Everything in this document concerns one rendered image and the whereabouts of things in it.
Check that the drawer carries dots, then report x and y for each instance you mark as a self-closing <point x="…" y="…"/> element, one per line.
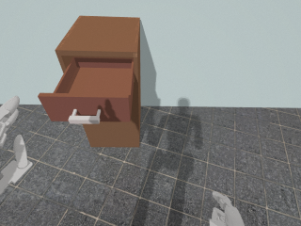
<point x="92" y="83"/>

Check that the handle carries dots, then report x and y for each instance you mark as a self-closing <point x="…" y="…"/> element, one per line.
<point x="84" y="119"/>

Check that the left robot hand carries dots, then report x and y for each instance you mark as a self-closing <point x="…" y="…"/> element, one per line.
<point x="13" y="172"/>

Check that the cabinet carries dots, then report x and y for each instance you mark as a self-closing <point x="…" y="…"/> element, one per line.
<point x="107" y="36"/>

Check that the right robot hand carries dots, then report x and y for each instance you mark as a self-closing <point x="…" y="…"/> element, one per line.
<point x="230" y="216"/>

